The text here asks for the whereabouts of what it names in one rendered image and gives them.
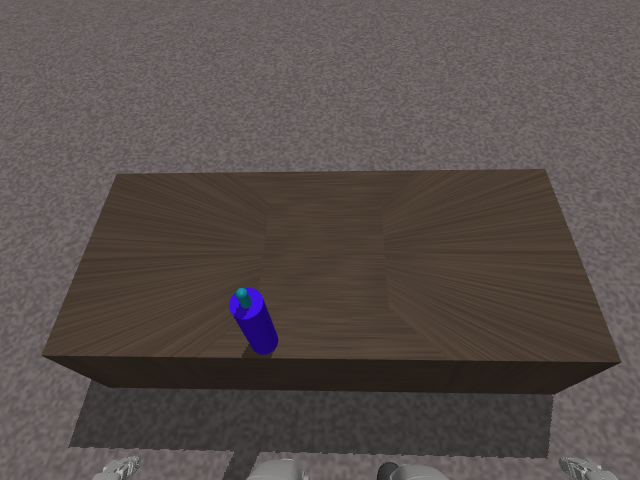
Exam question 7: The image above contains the left robot hand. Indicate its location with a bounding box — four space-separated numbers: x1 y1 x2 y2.
92 456 141 480

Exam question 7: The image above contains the right robot hand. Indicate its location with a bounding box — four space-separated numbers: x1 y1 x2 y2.
559 457 618 480

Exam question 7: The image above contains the bottle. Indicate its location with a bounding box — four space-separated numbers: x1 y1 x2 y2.
229 288 278 355

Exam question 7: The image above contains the right robot foot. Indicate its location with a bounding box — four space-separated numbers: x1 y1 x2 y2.
377 462 399 480

